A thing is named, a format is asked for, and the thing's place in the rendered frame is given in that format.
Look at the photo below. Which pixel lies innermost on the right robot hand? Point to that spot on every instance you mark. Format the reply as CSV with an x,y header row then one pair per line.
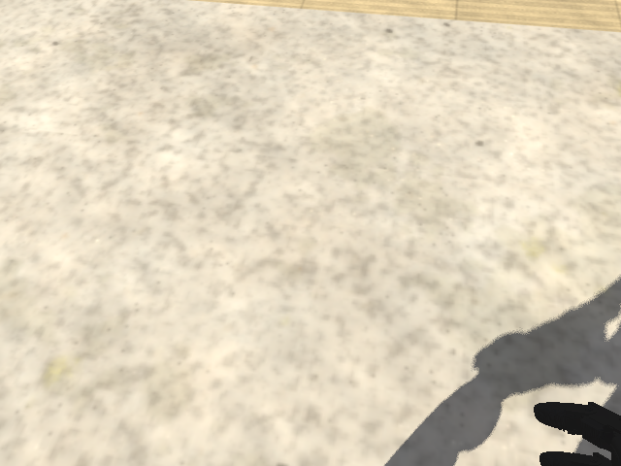
x,y
596,424

